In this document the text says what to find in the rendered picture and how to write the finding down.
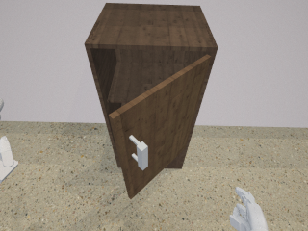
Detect cupboard door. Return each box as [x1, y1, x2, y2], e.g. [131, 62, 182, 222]
[108, 54, 211, 199]

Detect handle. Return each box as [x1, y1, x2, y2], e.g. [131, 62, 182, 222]
[129, 135, 148, 170]

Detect right robot hand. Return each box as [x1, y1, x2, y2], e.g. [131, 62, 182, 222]
[229, 187, 269, 231]

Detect left robot hand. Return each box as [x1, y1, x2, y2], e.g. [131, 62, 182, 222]
[0, 98, 18, 184]

